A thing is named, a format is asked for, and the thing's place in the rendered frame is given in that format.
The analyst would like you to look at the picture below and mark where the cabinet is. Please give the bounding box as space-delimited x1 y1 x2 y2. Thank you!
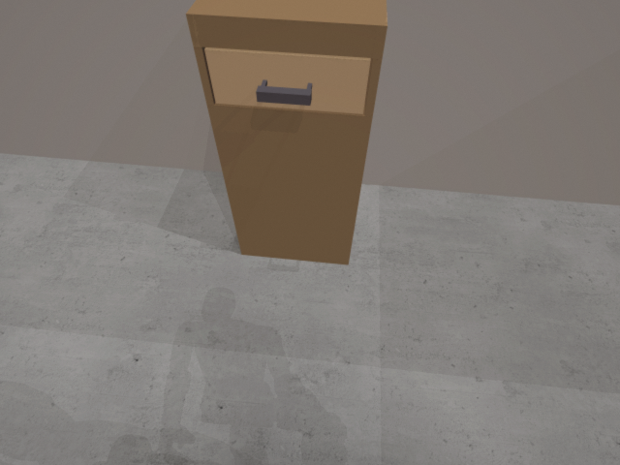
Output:
186 0 388 265

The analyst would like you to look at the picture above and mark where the handle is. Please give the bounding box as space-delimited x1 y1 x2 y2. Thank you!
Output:
256 79 312 106

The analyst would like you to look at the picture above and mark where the drawer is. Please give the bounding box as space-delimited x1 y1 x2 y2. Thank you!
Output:
204 47 371 114

